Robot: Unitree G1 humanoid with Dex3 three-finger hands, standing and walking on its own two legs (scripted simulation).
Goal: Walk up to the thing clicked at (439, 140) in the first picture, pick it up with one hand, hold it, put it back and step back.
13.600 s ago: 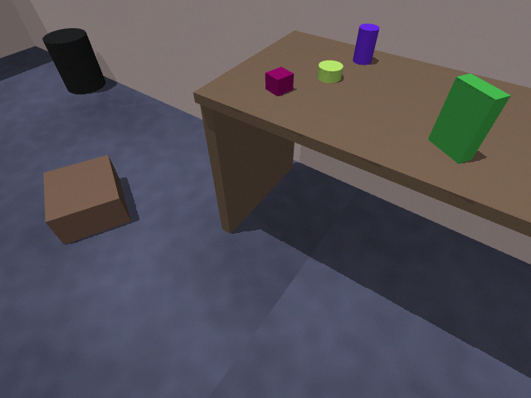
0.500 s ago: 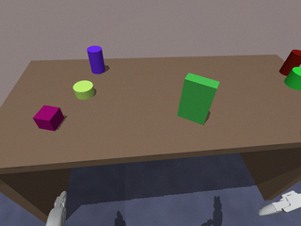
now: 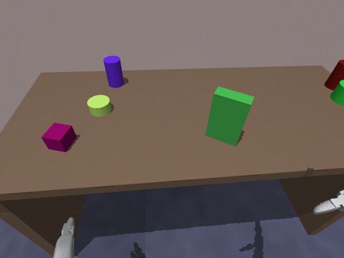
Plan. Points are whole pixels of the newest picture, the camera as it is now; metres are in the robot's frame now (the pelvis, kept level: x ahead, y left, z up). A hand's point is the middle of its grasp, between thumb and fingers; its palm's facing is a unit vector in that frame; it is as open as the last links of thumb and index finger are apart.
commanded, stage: go down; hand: right
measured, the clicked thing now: (227, 117) +0.50 -0.17 +0.05
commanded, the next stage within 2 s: none
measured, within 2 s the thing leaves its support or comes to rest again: neither
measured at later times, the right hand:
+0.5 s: hand (337, 133) +0.32 -0.34 +0.17, palm faces +0.15 +0.99 -0.01, open 17.5 cm
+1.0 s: hand (334, 118) +0.36 -0.36 +0.18, palm faces +0.15 +0.99 -0.01, open 17.5 cm
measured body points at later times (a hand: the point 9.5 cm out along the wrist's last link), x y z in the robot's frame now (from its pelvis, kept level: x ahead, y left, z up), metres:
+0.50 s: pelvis -0.01 +0.00 +0.00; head -0.01 +0.00 +0.45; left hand +0.14 +0.26 -0.09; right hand +0.31 -0.39 +0.17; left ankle +0.03 +0.13 -0.74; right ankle -0.02 -0.14 -0.74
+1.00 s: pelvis -0.01 +0.00 -0.01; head +0.01 -0.01 +0.44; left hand +0.14 +0.26 -0.09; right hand +0.35 -0.41 +0.18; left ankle +0.03 +0.13 -0.74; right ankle -0.02 -0.14 -0.74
